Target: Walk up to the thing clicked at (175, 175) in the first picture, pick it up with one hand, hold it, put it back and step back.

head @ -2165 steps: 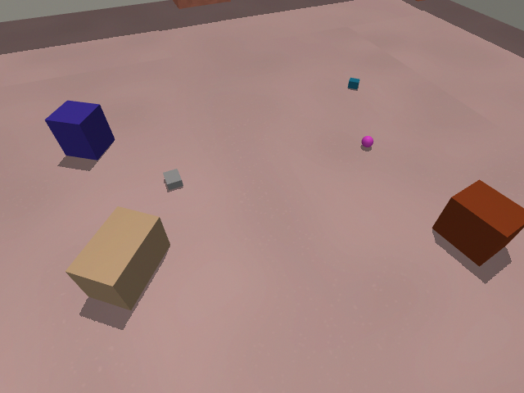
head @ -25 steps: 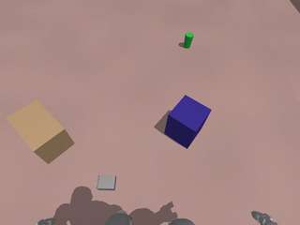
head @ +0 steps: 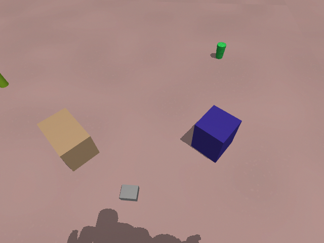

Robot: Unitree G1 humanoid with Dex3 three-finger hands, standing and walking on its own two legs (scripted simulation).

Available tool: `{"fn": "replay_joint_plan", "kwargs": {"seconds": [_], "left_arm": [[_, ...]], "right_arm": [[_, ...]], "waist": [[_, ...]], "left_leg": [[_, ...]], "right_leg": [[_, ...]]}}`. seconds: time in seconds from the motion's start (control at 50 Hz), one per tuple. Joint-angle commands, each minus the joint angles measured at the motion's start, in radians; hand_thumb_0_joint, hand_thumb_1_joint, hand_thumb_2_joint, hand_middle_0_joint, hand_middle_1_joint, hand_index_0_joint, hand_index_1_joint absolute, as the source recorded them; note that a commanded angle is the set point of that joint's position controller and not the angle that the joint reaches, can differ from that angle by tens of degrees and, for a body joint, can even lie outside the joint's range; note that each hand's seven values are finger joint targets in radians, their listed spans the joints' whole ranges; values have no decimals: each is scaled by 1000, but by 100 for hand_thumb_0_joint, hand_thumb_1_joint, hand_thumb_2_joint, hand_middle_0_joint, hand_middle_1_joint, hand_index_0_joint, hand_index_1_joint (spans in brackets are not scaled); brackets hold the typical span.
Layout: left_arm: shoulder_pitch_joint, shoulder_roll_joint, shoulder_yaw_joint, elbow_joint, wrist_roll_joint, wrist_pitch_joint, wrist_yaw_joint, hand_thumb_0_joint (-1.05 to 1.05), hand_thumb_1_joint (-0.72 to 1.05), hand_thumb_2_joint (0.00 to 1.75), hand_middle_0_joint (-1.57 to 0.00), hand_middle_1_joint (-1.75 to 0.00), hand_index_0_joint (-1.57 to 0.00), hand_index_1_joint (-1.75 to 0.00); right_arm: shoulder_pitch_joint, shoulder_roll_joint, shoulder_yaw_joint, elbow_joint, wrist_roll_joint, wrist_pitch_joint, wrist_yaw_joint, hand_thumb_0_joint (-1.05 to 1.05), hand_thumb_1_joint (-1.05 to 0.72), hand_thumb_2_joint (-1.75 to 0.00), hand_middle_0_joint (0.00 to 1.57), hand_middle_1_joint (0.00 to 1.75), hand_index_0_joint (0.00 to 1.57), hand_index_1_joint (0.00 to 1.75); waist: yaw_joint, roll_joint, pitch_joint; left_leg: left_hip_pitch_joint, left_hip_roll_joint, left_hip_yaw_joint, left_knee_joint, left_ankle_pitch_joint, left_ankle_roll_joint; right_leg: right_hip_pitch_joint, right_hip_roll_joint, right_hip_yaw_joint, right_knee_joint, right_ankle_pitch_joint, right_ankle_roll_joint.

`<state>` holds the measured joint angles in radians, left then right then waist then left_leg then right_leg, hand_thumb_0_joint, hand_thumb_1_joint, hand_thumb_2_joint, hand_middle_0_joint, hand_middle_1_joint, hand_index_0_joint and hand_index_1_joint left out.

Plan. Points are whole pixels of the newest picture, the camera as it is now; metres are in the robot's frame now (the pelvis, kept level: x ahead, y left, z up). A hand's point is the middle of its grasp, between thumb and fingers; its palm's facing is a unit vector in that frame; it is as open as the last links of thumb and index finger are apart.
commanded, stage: walk up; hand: left
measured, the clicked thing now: (129, 192) +0.47 +0.26 -0.74
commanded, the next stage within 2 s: stand in 1.42 s
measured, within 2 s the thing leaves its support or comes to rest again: neither
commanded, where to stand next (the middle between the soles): +0.09 +0.03 m, yaw -1 degrees
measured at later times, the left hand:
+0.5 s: hand out of the picture +0.08 +0.27 -0.13, palm faces +0.01 -0.93 -0.36, open 7.4 cm
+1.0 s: hand out of the picture +0.10 +0.27 -0.13, palm faces +0.00 -0.94 -0.35, open 7.4 cm
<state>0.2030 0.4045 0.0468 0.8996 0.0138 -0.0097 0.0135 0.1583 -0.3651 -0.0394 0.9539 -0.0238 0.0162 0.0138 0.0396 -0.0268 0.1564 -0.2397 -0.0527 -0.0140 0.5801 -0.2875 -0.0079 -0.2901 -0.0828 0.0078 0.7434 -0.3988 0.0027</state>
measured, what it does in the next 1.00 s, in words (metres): stands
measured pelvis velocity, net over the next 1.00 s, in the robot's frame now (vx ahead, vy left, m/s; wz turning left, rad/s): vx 0.01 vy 0.01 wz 0.01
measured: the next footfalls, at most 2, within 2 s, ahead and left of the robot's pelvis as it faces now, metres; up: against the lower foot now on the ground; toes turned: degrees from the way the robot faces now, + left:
none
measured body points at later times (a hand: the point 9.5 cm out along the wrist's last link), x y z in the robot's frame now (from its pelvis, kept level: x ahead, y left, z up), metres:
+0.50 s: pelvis +0.01 +0.01 +0.02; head +0.02 +0.01 +0.47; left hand +0.08 +0.32 -0.11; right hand +0.10 -0.29 -0.11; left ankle +0.02 +0.13 -0.72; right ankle +0.01 -0.12 -0.72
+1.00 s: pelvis +0.01 +0.01 +0.02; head +0.02 +0.01 +0.47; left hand +0.10 +0.32 -0.10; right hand +0.11 -0.28 -0.11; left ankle +0.02 +0.13 -0.72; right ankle +0.01 -0.12 -0.72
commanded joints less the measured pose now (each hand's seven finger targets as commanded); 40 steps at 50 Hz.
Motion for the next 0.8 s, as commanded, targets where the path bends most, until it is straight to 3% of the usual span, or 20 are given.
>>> {"fn": "replay_joint_plan", "kwargs": {"seconds": [0.0,0.02,0.04,0.06,0.08,0.1,0.12,0.14,0.16,0.18,0.22,0.28,0.4,0.78], "left_arm": [[-9,189,34,-36,-11,-21,12,0,90,90,-20,-30,-20,-30],[10,172,31,-19,-7,-27,5,0,90,90,-20,-30,-20,-30],[26,173,28,-5,-5,-35,3,0,90,90,-20,-30,-20,-30],[33,195,33,2,-2,-41,5,0,90,90,-20,-30,-20,-30],[28,214,38,12,0,-45,9,0,90,90,-20,-30,-20,-30],[-19,237,39,19,3,-46,10,0,90,90,-20,-30,-20,-30],[-61,246,35,17,7,-45,7,0,90,90,-20,-30,-20,-30],[-92,237,30,15,9,-42,3,0,90,90,-20,-30,-20,-30],[-106,214,24,18,7,-41,-1,0,90,90,-20,-30,-20,-30],[-110,201,21,30,2,-40,-3,0,90,90,-20,-30,-20,-30],[-91,186,19,58,2,-47,-5,0,90,90,-20,-30,-20,-30],[-99,185,18,79,-1,-57,-5,0,90,90,-20,-30,-20,-30],[-114,173,10,113,-9,-56,-1,0,90,90,-20,-30,-20,-30],[-181,170,1,169,-4,-37,3,0,90,90,-20,-30,-20,-30]], "right_arm": [[-83,-284,-60,-79,8,-37,-11,0,-90,-90,20,30,20,30],[-119,-247,-42,-84,12,-32,-8,0,-90,-90,20,30,20,30],[-152,-218,-29,-88,14,-29,-8,0,-90,-90,20,30,20,30],[-137,-198,-20,-80,21,-29,-8,0,-90,-90,20,30,20,30],[-121,-192,-18,-68,26,-29,-6,0,-90,-90,20,30,20,30],[-89,-183,-17,-45,26,-24,-1,0,-90,-90,20,30,20,30],[-64,-185,-20,-25,22,-19,0,0,-90,-90,20,30,20,30],[-46,-187,-21,-7,18,-19,0,0,-90,-90,20,30,20,30],[-57,-204,-25,-1,15,-22,2,0,-90,-90,20,30,20,30],[-63,-208,-26,6,13,-26,3,0,-90,-90,20,30,20,30],[-90,-205,-21,11,14,-34,7,0,-90,-90,20,30,20,30],[-82,-197,-11,27,16,-41,4,0,-90,-90,20,30,20,30],[-93,-201,-8,54,21,-48,-6,0,-90,-90,20,30,20,30],[-120,-201,-13,110,19,-36,-14,0,-90,-90,20,30,20,30]], "waist": [[-15,141,-197],[4,152,-178],[14,154,-153],[13,136,-143],[5,102,-142],[-22,56,-116],[-47,44,-93],[-59,27,-67],[-60,30,-45],[-53,23,-28],[-36,17,-49],[-36,11,-108],[-31,46,-218],[-39,30,-201]], "left_leg": [[-24,308,-344,-202,63,244],[-72,235,-223,-191,1,182],[-69,169,-155,-161,18,112],[-89,131,-128,-113,67,68],[-95,104,-116,-71,98,45],[-82,79,-111,-78,-12,36],[-34,80,-109,-105,-137,42],[15,87,-122,-145,-169,50],[24,104,-147,-173,-174,59],[-6,120,-173,-202,-191,62],[-45,141,-187,-232,-154,68],[-14,131,-151,-221,-12,54],[79,152,-125,-207,294,52],[116,155,-108,-270,320,42]], "right_leg": [[67,25,24,-43,-131,-27],[126,33,10,-143,-74,-34],[116,15,29,-254,63,-34],[139,-14,77,-304,151,-46],[151,-51,136,-352,181,-66],[83,-93,203,-386,63,-89],[3,-115,224,-412,-90,-107],[-68,-103,213,-428,-166,-96],[-87,-62,165,-427,-164,-72],[-74,-27,130,-418,-137,-56],[18,-7,93,-409,-36,-49],[102,-27,109,-424,85,-47],[207,-35,61,-398,351,-31],[241,-47,38,-432,381,-14]]}}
